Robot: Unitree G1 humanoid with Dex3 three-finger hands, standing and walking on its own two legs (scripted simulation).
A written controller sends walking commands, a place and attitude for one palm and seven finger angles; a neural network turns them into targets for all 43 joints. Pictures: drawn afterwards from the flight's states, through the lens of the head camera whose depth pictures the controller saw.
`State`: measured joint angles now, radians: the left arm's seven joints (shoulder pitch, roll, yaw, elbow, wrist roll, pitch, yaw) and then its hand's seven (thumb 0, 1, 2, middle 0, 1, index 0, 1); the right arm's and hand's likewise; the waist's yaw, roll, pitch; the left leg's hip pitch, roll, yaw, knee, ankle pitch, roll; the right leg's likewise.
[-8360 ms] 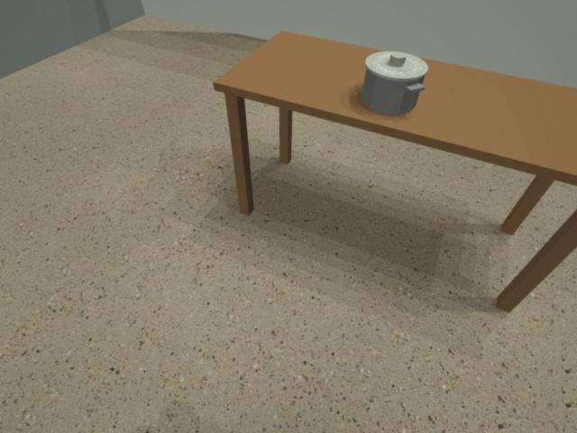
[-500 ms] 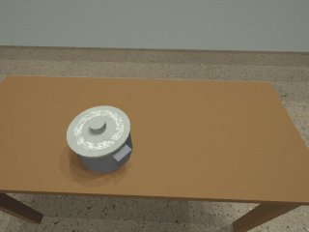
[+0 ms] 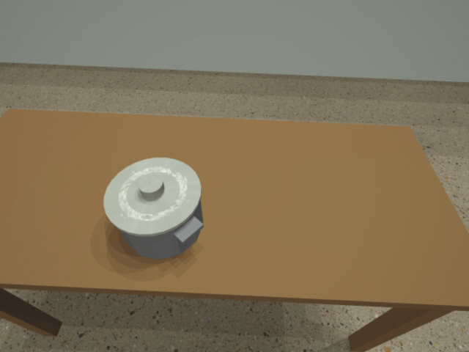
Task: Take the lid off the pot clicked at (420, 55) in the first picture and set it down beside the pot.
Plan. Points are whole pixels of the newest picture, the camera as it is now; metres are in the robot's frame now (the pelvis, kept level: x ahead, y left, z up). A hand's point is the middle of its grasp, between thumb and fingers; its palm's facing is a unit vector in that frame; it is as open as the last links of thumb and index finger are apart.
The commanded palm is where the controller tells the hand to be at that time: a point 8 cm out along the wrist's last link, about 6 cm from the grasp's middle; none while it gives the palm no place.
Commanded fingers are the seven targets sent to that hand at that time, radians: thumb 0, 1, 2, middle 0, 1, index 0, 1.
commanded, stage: look again from close up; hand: left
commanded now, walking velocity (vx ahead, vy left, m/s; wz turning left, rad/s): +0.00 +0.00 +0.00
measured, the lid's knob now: (151, 186) +0.39 +0.19 +0.04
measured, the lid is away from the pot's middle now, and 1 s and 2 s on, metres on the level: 0.00 0.00 0.00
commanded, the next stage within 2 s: shuffle to correct the standing spot in 0.28 s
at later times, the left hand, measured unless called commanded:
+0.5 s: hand out of the picture -0.02 +0.18 -0.18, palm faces +0.02 -0.99 -0.17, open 7.4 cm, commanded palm none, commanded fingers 0.00 0.90 0.90 -0.20 -0.30 -0.20 -0.30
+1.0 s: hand out of the picture -0.04 +0.24 -0.19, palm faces +0.02 -0.97 -0.26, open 7.4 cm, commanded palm none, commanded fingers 0.00 0.90 0.90 -0.20 -0.30 -0.20 -0.30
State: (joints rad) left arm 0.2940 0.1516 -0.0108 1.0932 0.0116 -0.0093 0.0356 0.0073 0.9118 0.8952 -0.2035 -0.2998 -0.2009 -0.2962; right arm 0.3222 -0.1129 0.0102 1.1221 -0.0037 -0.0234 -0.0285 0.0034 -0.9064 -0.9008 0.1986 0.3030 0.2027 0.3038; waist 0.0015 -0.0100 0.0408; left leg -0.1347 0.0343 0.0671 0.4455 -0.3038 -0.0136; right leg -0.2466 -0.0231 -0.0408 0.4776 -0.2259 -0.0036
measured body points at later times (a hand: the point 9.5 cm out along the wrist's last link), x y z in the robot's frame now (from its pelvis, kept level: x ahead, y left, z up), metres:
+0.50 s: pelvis -0.01 +0.02 +0.00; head +0.02 +0.02 +0.45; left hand -0.02 +0.23 -0.17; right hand -0.03 -0.19 -0.16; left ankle -0.04 +0.12 -0.74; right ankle +0.02 -0.12 -0.74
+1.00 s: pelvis -0.07 +0.04 -0.01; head -0.04 +0.05 +0.44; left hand -0.04 +0.29 -0.17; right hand -0.05 -0.20 -0.16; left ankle -0.04 +0.12 -0.74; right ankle -0.04 -0.10 -0.72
